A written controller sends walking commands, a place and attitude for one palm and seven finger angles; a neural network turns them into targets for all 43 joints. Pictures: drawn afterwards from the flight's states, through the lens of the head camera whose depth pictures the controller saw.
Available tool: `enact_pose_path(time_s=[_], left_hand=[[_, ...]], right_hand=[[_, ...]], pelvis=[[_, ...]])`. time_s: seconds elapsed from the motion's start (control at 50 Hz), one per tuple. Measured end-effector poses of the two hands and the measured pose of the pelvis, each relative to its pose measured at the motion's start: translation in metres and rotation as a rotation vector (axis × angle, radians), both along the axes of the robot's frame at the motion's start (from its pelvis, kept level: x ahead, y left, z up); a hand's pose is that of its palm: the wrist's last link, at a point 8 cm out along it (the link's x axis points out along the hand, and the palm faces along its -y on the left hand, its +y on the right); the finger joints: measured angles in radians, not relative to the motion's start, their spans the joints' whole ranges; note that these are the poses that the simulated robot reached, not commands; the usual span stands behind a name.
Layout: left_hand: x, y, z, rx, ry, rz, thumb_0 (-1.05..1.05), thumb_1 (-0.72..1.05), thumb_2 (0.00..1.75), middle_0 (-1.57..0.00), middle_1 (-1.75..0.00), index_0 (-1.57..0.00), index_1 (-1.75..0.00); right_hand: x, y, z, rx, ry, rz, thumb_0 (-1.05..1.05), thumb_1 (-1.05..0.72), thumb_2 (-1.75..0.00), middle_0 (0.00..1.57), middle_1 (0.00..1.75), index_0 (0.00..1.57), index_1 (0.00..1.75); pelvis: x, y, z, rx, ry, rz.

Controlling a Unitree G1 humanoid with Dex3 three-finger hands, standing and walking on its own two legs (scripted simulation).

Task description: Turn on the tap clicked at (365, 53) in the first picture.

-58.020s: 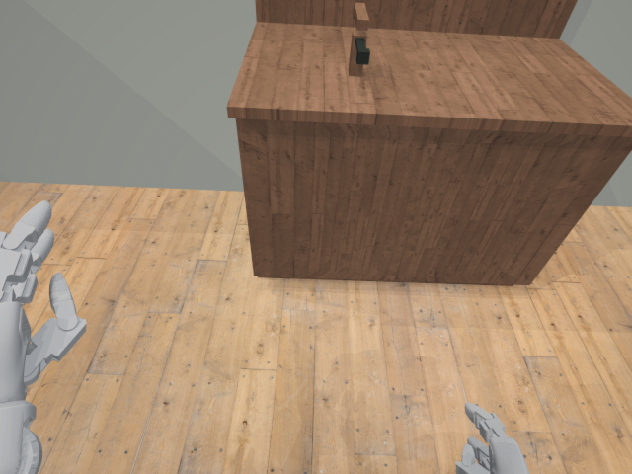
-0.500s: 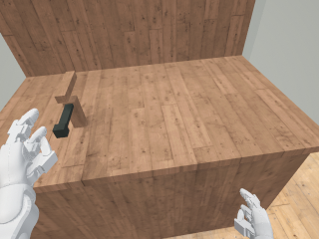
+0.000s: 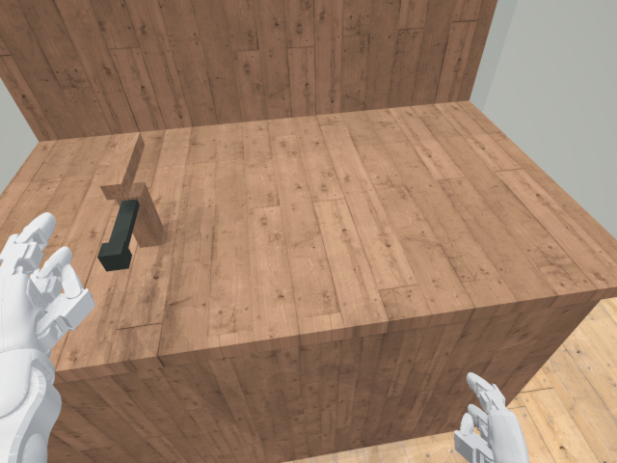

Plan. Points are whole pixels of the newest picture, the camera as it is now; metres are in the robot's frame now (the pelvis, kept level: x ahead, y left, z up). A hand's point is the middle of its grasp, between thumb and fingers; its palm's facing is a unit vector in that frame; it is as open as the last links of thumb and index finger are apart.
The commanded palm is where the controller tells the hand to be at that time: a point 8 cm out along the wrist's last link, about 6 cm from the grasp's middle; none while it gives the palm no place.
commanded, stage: reach beside the lever's end, fingers flat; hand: left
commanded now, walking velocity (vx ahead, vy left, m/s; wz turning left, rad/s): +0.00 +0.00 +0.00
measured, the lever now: (115, 256) +0.31 +0.30 +0.13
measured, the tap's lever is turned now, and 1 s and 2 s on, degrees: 1 1 1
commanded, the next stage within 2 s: push the lever round in 1.56 s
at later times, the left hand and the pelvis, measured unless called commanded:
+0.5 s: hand (81, 284) +0.24 +0.30 +0.15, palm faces +0.52 -0.85 -0.11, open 7.7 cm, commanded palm +0.20 +0.34 +0.14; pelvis +0.00 +0.00 +0.00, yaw -1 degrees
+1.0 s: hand (70, 272) +0.27 +0.34 +0.13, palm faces +0.54 -0.83 -0.11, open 7.8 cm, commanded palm +0.23 +0.38 +0.13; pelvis -0.01 +0.00 +0.00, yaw -1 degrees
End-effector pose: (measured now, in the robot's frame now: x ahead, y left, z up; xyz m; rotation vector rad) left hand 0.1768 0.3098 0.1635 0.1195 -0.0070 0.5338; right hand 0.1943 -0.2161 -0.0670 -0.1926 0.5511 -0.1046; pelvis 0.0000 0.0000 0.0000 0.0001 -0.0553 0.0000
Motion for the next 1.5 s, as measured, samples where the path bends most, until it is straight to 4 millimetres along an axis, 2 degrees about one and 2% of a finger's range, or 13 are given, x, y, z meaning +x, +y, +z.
enact_pose_path(time_s=[0.26,0.66,0.82,0.94,1.08,1.16,1.28,1.4,1.5], left_hand=[[0.017,0.016,-0.008,-0.019,0.024,0.009,0.02,0.9,0.9,-0.18,-0.24,-0.18,-0.24],[0.024,0.034,-0.018,-0.023,0.034,0.031,0.02,0.9,0.9,-0.16,-0.19,-0.17,-0.19],[0.031,0.05,-0.02,-0.023,0.026,0.055,0.02,0.9,0.9,-0.16,-0.17,-0.16,-0.17],[0.043,0.063,-0.027,-0.038,0.054,0.054,0.02,0.9,0.9,-0.15,-0.16,-0.16,-0.15],[0.057,0.069,-0.032,-0.037,0.055,0.034,0.02,0.9,0.9,-0.15,-0.15,-0.15,-0.15],[0.056,0.065,-0.031,-0.02,0.038,0.011,0.02,0.9,0.9,-0.15,-0.15,-0.15,-0.15],[0.043,0.068,-0.037,-0.034,0.037,0.022,0.02,0.9,0.9,-0.15,-0.15,-0.16,-0.15],[0.031,0.074,-0.039,-0.03,0.033,0.062,0.02,0.9,0.9,-0.15,-0.15,-0.15,-0.15],[0.037,0.066,-0.031,-0.023,-0.014,0.029,0.02,0.9,0.9,-0.15,-0.15,-0.15,-0.15]], right_hand=[[-0.004,-0.003,-0.003,-0.004,0.03,-0.029,0.01,-0.9,-0.9,0.2,0.3,0.21,0.3],[-0.014,-0.011,-0.007,-0.014,0.059,-0.054,0.01,-0.9,-0.9,0.2,0.3,0.21,0.3],[-0.023,-0.018,-0.011,-0.029,0.082,-0.065,0.01,-0.9,-0.9,0.2,0.3,0.21,0.3],[-0.033,-0.025,-0.014,-0.043,0.109,-0.087,0.01,-0.9,-0.9,0.2,0.3,0.21,0.3],[-0.047,-0.033,-0.018,-0.054,0.14,-0.114,0.01,-0.9,-0.9,0.2,0.3,0.21,0.3],[-0.053,-0.034,-0.019,-0.048,0.143,-0.13,0.01,-0.9,-0.9,0.2,0.3,0.21,0.3],[-0.054,-0.028,-0.018,-0.038,0.142,-0.134,0.01,-0.9,-0.9,0.2,0.3,0.2,0.3],[-0.044,-0.019,-0.016,-0.043,0.123,-0.097,0.01,-0.9,-0.9,0.2,0.3,0.2,0.3],[-0.031,-0.009,-0.014,-0.044,0.093,-0.063,0.01,-0.9,-0.9,0.2,0.3,0.21,0.3]], pelvis=[[0.004,0.004,0.001,0.001,0.014,-0.008],[0.001,0.003,0.001,0.002,0.024,-0.012],[-0.004,0.001,0.001,0.001,0.031,-0.01],[-0.007,0.001,0.0,-0.001,0.044,-0.01],[-0.006,0.003,-0.001,-0.002,0.065,-0.019],[-0.003,0.006,0.0,-0.003,0.068,-0.028],[0.001,0.009,0.0,-0.002,0.066,-0.028],[-0.001,0.012,0.0,-0.005,0.056,-0.019],[-0.002,0.014,0.0,-0.005,0.05,-0.01]])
